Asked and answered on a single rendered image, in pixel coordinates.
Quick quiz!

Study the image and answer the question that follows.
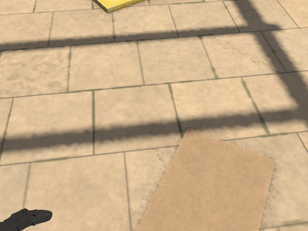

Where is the left robot hand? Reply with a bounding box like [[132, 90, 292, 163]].
[[0, 208, 53, 231]]

